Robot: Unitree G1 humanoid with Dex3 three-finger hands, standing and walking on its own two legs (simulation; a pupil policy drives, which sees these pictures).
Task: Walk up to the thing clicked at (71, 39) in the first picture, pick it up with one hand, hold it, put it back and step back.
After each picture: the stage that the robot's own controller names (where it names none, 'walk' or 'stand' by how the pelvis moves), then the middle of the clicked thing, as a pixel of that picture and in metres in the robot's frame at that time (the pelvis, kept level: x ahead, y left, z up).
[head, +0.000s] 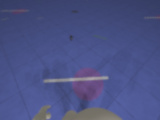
stand; (71, 38) +1.77 +0.56 -0.72
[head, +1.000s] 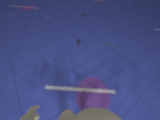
walk; (78, 42) +1.66 +0.27 -0.71
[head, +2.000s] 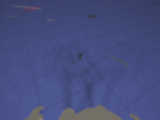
walk; (80, 56) +1.11 +0.19 -0.71
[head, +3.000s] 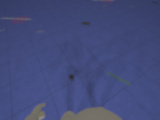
walk; (71, 77) +0.65 +0.27 -0.70
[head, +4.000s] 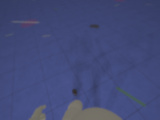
walk; (74, 92) +0.40 +0.25 -0.71
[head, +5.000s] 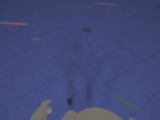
stand; (69, 101) +0.30 +0.23 -0.72
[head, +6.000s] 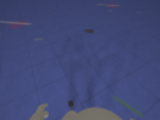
stand; (71, 104) +0.28 +0.20 -0.72
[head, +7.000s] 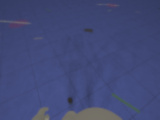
stand; (70, 100) +0.31 +0.22 -0.73
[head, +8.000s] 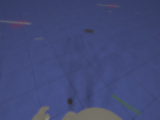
stand; (70, 102) +0.30 +0.22 -0.73
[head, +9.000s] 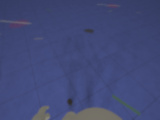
go down; (70, 102) +0.30 +0.22 -0.73
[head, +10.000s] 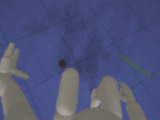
go down; (62, 64) +0.37 +0.26 -0.36
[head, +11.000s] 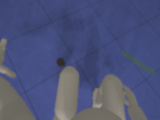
go down; (61, 63) +0.37 +0.27 -0.30
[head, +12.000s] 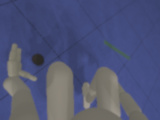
close in; (38, 60) +0.33 +0.30 -0.22
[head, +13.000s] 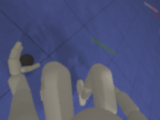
close; (27, 61) +0.34 +0.30 -0.21
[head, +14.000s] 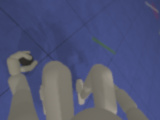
lift; (26, 61) +0.33 +0.31 -0.21
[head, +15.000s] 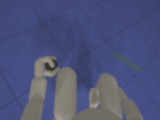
lift; (51, 66) +0.30 +0.27 -0.09
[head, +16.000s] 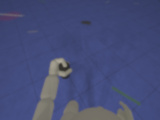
hold; (64, 70) +0.33 +0.18 +0.04
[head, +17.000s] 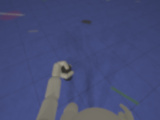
hold; (67, 73) +0.33 +0.17 -0.01
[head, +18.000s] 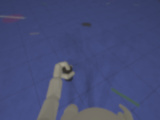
hold; (68, 73) +0.33 +0.17 +0.00
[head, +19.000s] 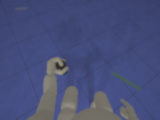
crouch; (61, 67) +0.36 +0.21 -0.06
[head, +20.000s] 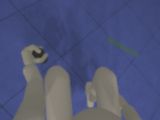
lower; (40, 56) +0.39 +0.29 -0.17
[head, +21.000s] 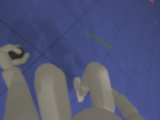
lower; (18, 56) +0.38 +0.32 -0.21
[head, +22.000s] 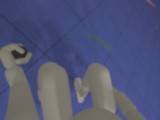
lower; (21, 55) +0.37 +0.32 -0.21
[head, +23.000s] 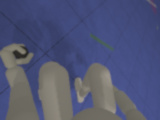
lower; (22, 55) +0.36 +0.32 -0.22
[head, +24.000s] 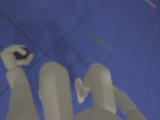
lower; (23, 56) +0.36 +0.32 -0.22
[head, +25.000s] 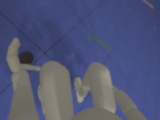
withdraw; (26, 59) +0.35 +0.29 -0.22
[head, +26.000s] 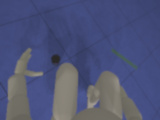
stand; (55, 60) +0.37 +0.27 -0.26
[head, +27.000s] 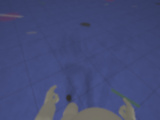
stand; (69, 98) +0.31 +0.20 -0.64
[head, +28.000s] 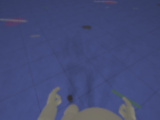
stand; (70, 98) +0.33 +0.21 -0.66
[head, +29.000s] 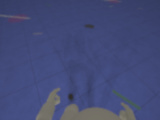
stand; (70, 97) +0.33 +0.21 -0.68
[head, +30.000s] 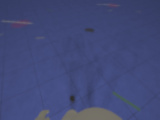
walk; (72, 99) +0.34 +0.20 -0.72
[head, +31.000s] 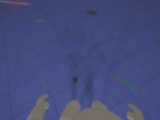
walk; (75, 80) +0.47 +0.18 -0.71
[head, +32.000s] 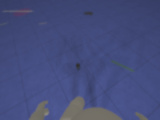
walk; (78, 66) +0.77 +0.25 -0.70
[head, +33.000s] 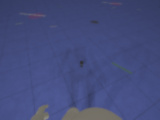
stand; (81, 63) +0.99 +0.19 -0.71
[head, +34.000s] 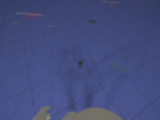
stand; (80, 64) +0.98 +0.18 -0.73
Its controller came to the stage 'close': yes
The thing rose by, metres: 0.70
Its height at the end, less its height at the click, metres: +0.00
